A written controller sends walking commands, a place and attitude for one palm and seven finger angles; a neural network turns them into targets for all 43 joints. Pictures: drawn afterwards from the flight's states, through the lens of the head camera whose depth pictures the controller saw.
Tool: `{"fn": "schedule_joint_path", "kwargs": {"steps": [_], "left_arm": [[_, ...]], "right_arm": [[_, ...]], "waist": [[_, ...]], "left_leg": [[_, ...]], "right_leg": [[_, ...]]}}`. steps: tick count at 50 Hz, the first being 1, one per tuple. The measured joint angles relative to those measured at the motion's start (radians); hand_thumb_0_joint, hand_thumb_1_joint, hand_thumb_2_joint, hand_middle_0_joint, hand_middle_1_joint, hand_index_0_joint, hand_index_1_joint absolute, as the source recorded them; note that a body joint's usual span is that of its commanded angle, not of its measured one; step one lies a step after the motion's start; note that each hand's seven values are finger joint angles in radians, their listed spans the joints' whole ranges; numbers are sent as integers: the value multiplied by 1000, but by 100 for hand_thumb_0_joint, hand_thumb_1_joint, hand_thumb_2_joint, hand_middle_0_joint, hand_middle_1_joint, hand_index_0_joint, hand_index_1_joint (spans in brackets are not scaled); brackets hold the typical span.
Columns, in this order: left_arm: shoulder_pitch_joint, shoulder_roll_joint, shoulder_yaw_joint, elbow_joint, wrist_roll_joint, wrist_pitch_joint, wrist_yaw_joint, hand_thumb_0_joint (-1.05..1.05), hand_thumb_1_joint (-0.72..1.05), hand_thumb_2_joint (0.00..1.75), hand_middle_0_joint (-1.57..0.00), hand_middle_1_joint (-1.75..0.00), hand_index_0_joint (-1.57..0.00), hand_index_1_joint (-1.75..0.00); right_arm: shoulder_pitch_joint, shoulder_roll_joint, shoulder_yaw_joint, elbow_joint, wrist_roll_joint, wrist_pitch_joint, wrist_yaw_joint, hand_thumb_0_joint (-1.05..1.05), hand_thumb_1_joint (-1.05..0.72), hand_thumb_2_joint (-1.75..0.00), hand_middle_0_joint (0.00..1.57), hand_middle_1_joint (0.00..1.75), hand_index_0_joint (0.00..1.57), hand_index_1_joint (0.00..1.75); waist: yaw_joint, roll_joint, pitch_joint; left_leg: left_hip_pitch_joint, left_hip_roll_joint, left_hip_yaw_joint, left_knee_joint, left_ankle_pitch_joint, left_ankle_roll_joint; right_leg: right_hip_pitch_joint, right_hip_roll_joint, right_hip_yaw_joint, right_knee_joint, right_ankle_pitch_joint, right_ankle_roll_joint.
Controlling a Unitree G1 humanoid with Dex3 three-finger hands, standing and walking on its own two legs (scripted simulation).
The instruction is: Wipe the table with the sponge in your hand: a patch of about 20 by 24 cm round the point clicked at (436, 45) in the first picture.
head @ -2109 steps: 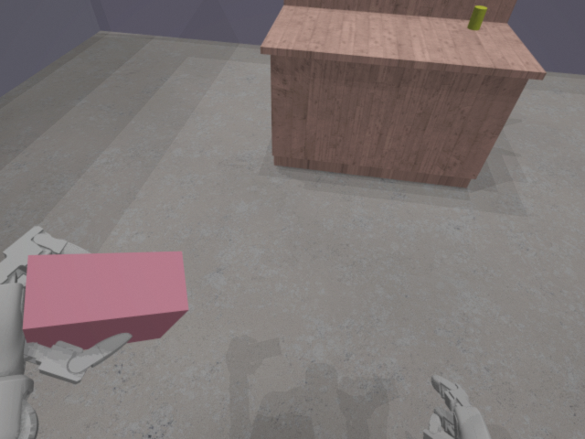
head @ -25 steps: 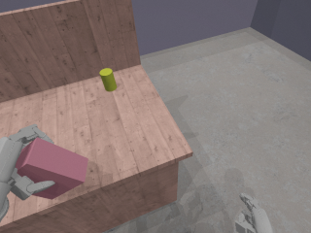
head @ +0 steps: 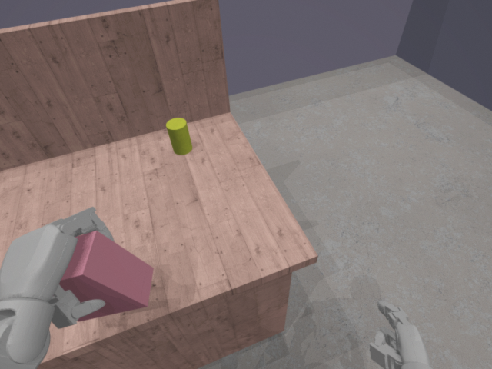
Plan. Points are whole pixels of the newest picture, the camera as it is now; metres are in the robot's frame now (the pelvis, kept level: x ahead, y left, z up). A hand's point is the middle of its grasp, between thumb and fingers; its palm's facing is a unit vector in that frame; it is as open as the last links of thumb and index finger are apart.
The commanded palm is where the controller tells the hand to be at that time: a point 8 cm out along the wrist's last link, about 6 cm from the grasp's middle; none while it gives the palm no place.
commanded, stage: turn the palm down, sponge in hand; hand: left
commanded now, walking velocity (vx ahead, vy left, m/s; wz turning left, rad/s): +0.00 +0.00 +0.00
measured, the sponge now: (97, 285) +0.21 +0.26 +0.05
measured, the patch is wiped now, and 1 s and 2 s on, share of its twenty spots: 0.00 0.00 0.00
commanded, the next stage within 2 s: move the sponge above the wiping area in 1.02 s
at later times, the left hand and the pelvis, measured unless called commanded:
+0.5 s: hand (50, 268) +0.21 +0.30 +0.11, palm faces +0.10 -0.10 -0.99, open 10.4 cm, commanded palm +0.18 +0.29 +0.17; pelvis -0.01 +0.01 +0.01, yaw +0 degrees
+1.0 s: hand (55, 266) +0.21 +0.30 +0.11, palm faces +0.08 -0.08 -0.99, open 10.4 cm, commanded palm +0.18 +0.28 +0.17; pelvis -0.01 +0.00 +0.02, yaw +0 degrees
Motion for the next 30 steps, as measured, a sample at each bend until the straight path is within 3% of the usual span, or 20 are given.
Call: {"fn": "schedule_joint_path", "kwargs": {"steps": [3, 6, 9, 12, 14, 17, 22, 25, 30], "left_arm": [[-25, 11, -12, 10, 43, 29, 22, 0, -53, 103, -69, -132, -73, -130], [-70, 13, -5, 56, 65, 111, 32, 0, -53, 103, -69, -132, -73, -130], [-114, 5, -5, 104, 85, 202, 11, 0, -53, 103, -69, -133, -73, -130], [-142, -10, -40, 132, 121, 256, -32, 0, -53, 103, -69, -133, -73, -131], [-153, -23, -80, 137, 150, 259, -63, 0, -53, 103, -69, -133, -73, -131], [-158, -31, -138, 132, 200, 217, -92, 0, -53, 103, -69, -133, -73, -131], [-162, -15, -161, 133, 276, 146, -57, 0, -53, 103, -69, -133, -73, -130], [-186, -11, -138, 164, 295, 175, -24, 0, -53, 103, -69, -132, -73, -130], [-238, -34, -124, 232, 305, 290, -32, 0, -53, 103, -69, -133, -73, -131]], "right_arm": [[-15, 13, 9, 6, 4, 13, 11, 1, -91, -90, 20, 30, 20, 30], [-28, 16, 20, 13, 13, 31, 19, 1, -91, -90, 20, 30, 20, 30], [-47, 8, 34, 22, 23, 42, 18, 1, -91, -90, 20, 30, 20, 30], [-61, -3, 44, 26, 27, 42, 12, 1, -91, -90, 20, 30, 20, 30], [-70, -9, 45, 28, 25, 36, 9, 1, -91, -90, 20, 30, 20, 30], [-82, -10, 45, 36, 12, 27, 10, 1, -91, -90, 20, 30, 20, 30], [-95, 6, 43, 61, 1, 30, 23, 1, -91, -90, 20, 30, 20, 30], [-103, 12, 43, 79, 7, 40, 35, 1, -91, -90, 20, 30, 20, 30], [-123, -1, 47, 101, 23, 49, 44, 1, -91, -90, 20, 30, 20, 30]], "waist": [[3, 0, -6], [7, 6, -6], [12, 15, 8], [17, 22, 25], [22, 24, 39], [33, 22, 54], [45, 19, 54], [49, 23, 46], [46, 39, 45]], "left_leg": [[19, 0, 4, -19, 9, 3], [41, -3, 6, -43, 23, 6], [67, -8, 6, -71, 40, 11], [88, -18, 2, -101, 61, 17], [98, -23, 1, -118, 73, 21], [111, -27, 0, -141, 88, 24], [132, -22, 1, -164, 97, 20], [143, -18, 0, -174, 99, 16], [160, -18, -6, -196, 109, 12]], "right_leg": [[21, 0, 5, -25, 14, 3], [45, -3, 7, -54, 30, 7], [72, -8, 7, -83, 47, 12], [94, -18, 4, -109, 63, 17], [104, -23, 2, -123, 72, 19], [115, -27, 2, -141, 83, 21], [136, -22, 3, -166, 94, 15], [147, -18, 3, -178, 99, 12], [163, -18, -4, -192, 102, 10]]}}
